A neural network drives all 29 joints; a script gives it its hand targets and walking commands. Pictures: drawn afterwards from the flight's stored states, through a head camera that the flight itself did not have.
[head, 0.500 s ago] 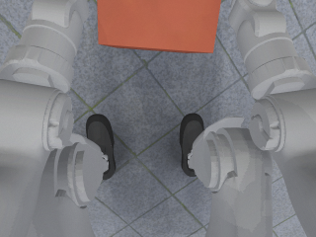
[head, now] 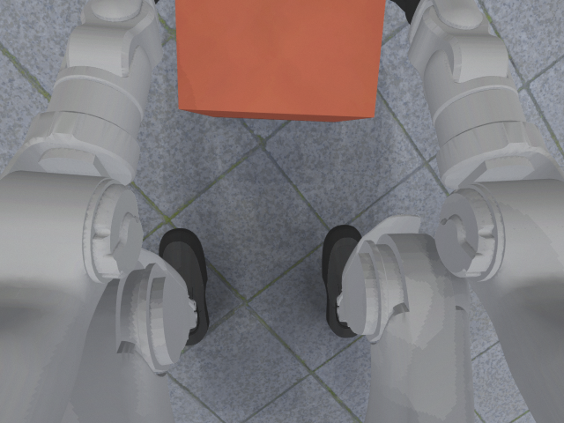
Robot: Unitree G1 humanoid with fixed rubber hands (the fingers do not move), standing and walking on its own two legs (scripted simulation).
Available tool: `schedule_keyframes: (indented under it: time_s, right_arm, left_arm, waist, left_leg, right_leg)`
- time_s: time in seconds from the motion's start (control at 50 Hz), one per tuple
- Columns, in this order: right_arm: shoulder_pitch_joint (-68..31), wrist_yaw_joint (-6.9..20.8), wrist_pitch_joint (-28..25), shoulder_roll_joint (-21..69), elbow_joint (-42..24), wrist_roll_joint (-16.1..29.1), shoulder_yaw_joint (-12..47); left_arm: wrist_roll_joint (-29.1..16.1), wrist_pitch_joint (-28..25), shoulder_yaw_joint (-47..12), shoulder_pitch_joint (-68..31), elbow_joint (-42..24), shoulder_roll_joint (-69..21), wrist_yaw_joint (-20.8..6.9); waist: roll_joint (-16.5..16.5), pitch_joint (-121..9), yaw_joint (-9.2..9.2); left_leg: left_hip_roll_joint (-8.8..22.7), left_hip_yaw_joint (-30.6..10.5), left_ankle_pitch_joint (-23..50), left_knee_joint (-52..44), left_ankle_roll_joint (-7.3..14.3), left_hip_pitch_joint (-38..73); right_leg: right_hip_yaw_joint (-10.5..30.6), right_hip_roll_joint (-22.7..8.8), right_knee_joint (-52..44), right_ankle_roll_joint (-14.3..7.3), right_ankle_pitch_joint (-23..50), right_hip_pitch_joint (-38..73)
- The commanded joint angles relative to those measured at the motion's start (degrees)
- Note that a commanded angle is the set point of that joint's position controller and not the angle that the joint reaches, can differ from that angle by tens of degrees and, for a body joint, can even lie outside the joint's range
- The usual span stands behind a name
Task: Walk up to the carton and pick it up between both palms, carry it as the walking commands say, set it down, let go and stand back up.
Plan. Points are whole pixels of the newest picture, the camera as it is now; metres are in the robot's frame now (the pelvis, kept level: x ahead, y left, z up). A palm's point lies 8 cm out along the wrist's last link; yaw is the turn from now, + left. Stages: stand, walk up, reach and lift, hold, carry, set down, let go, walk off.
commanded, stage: reach and lift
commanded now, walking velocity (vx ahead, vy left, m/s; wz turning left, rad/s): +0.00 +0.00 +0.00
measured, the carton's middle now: out of the picture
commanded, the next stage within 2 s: none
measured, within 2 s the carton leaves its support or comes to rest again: neither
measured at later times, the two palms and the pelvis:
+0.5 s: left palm out of the picture +0.55 +0.11 -0.13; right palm out of the picture +0.54 -0.17 -0.11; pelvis -0.01 +0.00 +0.02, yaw +0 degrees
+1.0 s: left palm out of the picture +0.54 +0.10 -0.08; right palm out of the picture +0.53 -0.17 -0.06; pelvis +0.00 +0.00 +0.05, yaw +0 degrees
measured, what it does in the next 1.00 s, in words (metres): rises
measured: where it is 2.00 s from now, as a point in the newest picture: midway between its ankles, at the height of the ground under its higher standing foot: (265, 300)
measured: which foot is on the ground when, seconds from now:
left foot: down 0.00-1.00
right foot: down 0.00-1.00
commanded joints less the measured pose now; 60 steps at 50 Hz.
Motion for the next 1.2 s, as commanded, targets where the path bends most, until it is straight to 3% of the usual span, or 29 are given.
schedule_keyframes:
  time_s: [0.0, 0.18, 0.4, 0.68, 0.94, 1.18]
  right_arm:
    - [-26.3, 14.5, -2.1, 54.9, -12.0, 4.2, 14.1]
    - [-28.6, 13.8, -0.4, 59.3, -15.2, 4.3, 15.6]
    - [-26.7, 14.6, 4.2, 62.3, -15.8, -1.1, 13.1]
    - [-23.7, 15.8, 6.6, 64.6, -17.7, -4.5, 13.4]
    - [-21.4, 15.1, 8.0, 67.6, -19.8, -4.2, 15.6]
    - [-18.2, 15.2, 9.8, 71.0, -19.0, -5.9, 14.6]
  left_arm:
    - [-4.4, -1.8, -13.0, -25.9, -10.7, -53.6, -13.9]
    - [-7.2, -1.7, -16.2, -33.6, -18.8, -55.8, -12.9]
    - [-5.1, 1.4, -15.2, -37.0, -23.7, -57.2, -12.7]
    - [-1.7, 4.2, -14.4, -31.7, -25.3, -62.2, -12.9]
    - [-0.5, 6.0, -15.9, -29.3, -29.2, -64.9, -12.9]
    - [1.8, 8.2, -14.6, -25.4, -28.1, -68.4, -13.5]
  waist:
    - [2.4, -64.0, -1.12]
    - [2.3, -77.3, -1.47]
    - [1.8, -81.6, -1.15]
    - [1.2, -85.3, -1.07]
    - [0.7, -92.1, -0.03]
    - [0.6, -91.1, -0.02]
  left_leg:
    - [-7.5, 8.6, 20.6, -6.9, 2.3, 35.9]
    - [-8.0, 9.9, 21.8, -7.7, 2.0, 39.5]
    - [-8.6, 11.4, 14.7, -12.0, 1.6, 40.1]
    - [-9.5, 11.8, 16.6, -16.1, 1.0, 40.6]
    - [-9.8, 12.0, 18.9, -19.0, 0.7, 42.8]
    - [-10.6, 11.8, 16.4, -24.0, 0.6, 43.0]
  right_leg:
    - [-8.5, 6.7, -10.2, -2.3, 24.0, 26.4]
    - [-9.2, 6.8, -11.4, -2.1, 26.2, 33.3]
    - [-10.0, 7.0, -15.7, -1.8, 19.0, 33.4]
    - [-10.1, 8.0, -19.2, -1.7, 21.3, 34.8]
    - [-9.8, 8.9, -21.7, -1.3, 24.1, 38.8]
    - [-9.7, 9.7, -26.3, -1.3, 21.8, 39.0]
